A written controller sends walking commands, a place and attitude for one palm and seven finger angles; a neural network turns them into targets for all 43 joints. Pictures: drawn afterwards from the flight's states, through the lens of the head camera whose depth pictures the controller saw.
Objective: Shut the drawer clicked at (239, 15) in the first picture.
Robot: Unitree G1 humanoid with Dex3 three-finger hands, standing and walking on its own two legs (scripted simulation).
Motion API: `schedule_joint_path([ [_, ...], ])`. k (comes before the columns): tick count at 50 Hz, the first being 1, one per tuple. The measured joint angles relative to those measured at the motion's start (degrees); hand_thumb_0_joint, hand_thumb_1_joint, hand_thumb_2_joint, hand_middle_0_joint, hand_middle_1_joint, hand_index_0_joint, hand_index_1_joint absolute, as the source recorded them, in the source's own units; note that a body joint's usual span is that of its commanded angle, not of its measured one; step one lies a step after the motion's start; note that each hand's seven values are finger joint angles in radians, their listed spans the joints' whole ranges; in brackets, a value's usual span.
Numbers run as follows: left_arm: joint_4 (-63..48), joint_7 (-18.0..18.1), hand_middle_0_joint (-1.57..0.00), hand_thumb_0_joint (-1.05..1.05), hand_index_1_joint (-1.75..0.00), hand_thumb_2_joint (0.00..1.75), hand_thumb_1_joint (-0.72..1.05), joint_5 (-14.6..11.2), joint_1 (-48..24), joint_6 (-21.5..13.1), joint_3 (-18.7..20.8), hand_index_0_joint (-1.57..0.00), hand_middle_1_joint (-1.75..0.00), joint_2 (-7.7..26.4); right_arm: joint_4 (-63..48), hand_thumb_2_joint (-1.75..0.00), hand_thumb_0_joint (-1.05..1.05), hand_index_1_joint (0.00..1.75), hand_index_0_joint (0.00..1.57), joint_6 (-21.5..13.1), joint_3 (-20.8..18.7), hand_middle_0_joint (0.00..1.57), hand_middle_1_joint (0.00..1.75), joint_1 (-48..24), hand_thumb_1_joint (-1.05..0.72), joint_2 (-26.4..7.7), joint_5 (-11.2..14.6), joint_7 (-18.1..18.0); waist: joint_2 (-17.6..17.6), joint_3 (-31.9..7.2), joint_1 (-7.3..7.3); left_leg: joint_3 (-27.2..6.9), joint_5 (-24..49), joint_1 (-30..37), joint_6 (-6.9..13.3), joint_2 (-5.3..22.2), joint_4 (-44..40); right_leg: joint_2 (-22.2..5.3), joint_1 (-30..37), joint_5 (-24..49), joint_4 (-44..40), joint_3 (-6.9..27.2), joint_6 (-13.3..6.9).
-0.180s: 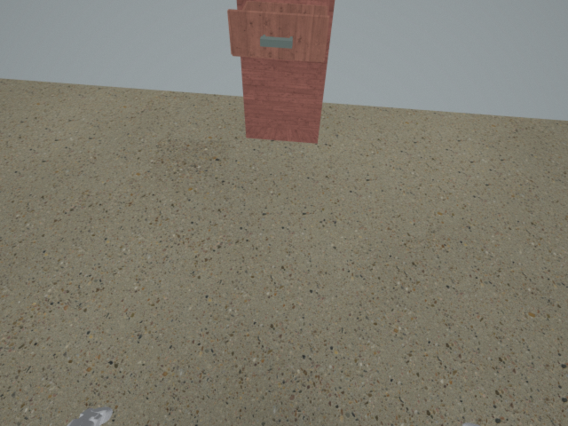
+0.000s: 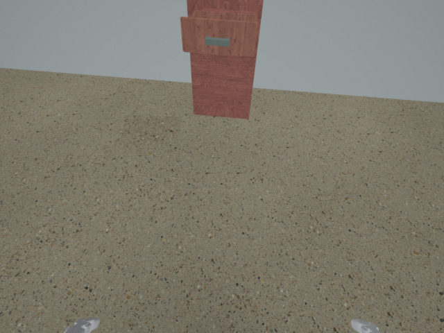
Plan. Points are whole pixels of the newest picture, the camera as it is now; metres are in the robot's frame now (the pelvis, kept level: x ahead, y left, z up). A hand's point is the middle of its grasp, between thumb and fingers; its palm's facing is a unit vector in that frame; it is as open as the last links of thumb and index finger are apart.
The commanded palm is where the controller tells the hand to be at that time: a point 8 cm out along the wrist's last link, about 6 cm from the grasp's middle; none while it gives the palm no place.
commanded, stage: stand and wait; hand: left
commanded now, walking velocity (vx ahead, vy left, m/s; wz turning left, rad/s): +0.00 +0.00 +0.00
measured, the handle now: (217, 39) +1.40 +0.11 -0.07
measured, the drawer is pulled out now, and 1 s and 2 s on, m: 0.30 0.30 0.30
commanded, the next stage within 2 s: look at it before walking up in 0.64 s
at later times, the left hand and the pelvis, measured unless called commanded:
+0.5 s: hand out of the picture +0.05 +0.24 -0.15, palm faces -0.04 -0.94 -0.34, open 7.4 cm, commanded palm none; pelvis -0.02 -0.01 +0.00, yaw +0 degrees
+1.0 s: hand out of the picture +0.05 +0.22 -0.15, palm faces -0.04 -0.94 -0.33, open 7.4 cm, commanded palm none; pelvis -0.02 -0.02 +0.01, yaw +0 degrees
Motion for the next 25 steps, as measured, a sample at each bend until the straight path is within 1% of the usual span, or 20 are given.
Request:
schedule_joint_path([
  [8, 1.27, -0.14, -0.21, 0.01, -0.3, 0.9, 0.9, 0.07, 1.04, 0.05, 0.15, -0.2, -0.3, -0.5, 1.66, -0.9, 0.0, 0.3, 0.2, 0.05, -0.11, 0.21, 0.3, 0.68, -0.9, -0.07, 0.06, -0.07, -0.2, 0.49, 0.09, -0.16, 1.12, 0.37, -0.41, 0.38, -1.33, 0.37, 0.32, 1.05, -1.21, -0.18, -0.37],
  [25, 4.98, -0.14, -0.21, 0.01, -0.3, 0.9, 0.91, -0.1, 2.52, -0.06, 0.47, -0.2, -0.3, 0.45, 6.05, -0.9, 0.0, 0.3, 0.2, 0.43, -0.2, 0.21, 0.3, 3.81, -0.9, -1.18, 0.32, -0.12, 0.21, 1.2, -0.32, -0.3, 3.09, 0.87, -1.26, 1.29, -3.39, 1.26, 0.73, 3.07, -3.23, -0.33, -1.15],
])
